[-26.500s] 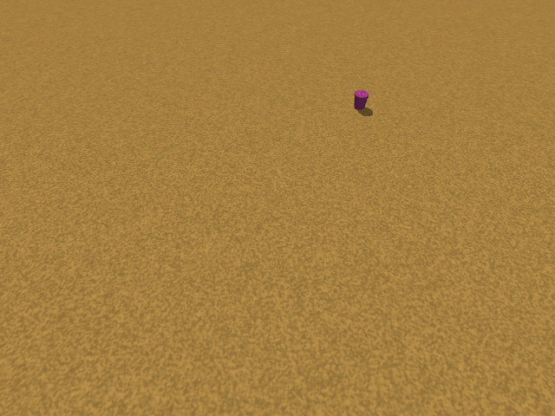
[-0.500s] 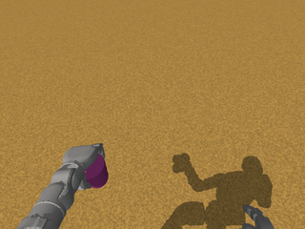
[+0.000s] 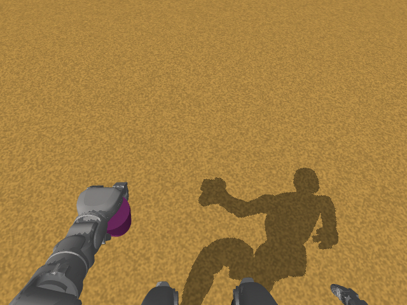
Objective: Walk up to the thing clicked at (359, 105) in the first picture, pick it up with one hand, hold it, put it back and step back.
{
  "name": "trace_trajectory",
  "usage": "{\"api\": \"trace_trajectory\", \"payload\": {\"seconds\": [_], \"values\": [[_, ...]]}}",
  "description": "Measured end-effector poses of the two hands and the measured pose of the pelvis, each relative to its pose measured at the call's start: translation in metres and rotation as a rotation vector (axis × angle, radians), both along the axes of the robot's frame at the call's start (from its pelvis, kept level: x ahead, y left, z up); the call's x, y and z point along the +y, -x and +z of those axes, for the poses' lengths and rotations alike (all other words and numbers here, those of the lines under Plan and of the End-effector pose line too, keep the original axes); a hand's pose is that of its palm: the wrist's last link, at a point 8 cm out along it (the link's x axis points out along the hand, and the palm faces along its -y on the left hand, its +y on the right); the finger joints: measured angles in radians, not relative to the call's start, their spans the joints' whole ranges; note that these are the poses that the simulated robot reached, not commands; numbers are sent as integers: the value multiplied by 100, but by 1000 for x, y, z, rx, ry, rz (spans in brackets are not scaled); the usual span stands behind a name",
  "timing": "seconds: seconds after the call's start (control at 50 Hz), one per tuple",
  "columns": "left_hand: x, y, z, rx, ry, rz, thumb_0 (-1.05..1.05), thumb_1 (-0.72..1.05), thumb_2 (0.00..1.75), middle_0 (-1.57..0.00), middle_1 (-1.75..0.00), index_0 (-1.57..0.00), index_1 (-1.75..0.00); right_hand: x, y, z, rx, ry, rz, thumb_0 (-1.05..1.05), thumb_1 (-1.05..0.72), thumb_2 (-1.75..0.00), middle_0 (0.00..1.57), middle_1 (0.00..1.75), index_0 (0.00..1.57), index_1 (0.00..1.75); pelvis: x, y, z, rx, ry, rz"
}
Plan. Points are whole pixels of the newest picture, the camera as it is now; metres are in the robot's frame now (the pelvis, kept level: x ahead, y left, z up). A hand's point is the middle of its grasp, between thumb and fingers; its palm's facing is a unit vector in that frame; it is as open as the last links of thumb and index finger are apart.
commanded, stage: crouch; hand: left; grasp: from above
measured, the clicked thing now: (114, 218) +0.33 +0.22 -0.16
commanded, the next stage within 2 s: lower in 1.42 s
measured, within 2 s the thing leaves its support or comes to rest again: neither
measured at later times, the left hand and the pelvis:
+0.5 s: hand (125, 227) +0.37 +0.24 -0.36, palm faces -0.48 +0.00 -0.88, open 10.9 cm; pelvis -0.04 +0.01 -0.20, yaw -1 degrees
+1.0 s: hand (130, 229) +0.39 +0.26 -0.48, palm faces -0.48 -0.02 -0.88, open 10.9 cm; pelvis -0.05 +0.00 -0.30, yaw -3 degrees
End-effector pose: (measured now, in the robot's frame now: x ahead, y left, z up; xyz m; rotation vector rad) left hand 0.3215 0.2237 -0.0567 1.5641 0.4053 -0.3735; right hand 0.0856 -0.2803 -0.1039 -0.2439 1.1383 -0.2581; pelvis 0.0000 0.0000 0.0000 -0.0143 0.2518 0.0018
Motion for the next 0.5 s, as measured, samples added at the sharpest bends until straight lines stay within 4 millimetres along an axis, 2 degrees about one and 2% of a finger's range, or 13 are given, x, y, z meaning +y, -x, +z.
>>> {"api": "trace_trajectory", "payload": {"seconds": [0.12, 0.26, 0.36, 0.5], "values": [[5, -22, -60, -34, -21, 5, -3, -12, 89, -49, -116, -37, -103, -7, 44, -52, 102, 48, -39, 0, -91, -90, 20, 30, 20, 30, 4, 13, -52, 131, 13, -1], [10, -45, -132, -47, -21, 37, -3, -13, 90, -50, -116, -38, -103, 2, 84, -117, 196, 59, -73, 0, -91, -89, 20, 30, 20, 30, 8, 27, -115, 256, 24, -4], [13, -51, -181, -19, -15, 36, -3, -13, 90, -50, -116, -38, -103, 13, 96, -162, 224, 35, -68, 0, -91, -90, 21, 30, 20, 30, 10, 35, -156, 315, 32, -3], [19, -53, -245, 9, 8, 25, -3, -14, 91, -51, -115, -39, -102, 22, 90, -214, 227, 5, -5, 0, -91, -90, 21, 30, 20, 30, 10, 41, -205, 376, 44, 3]]}}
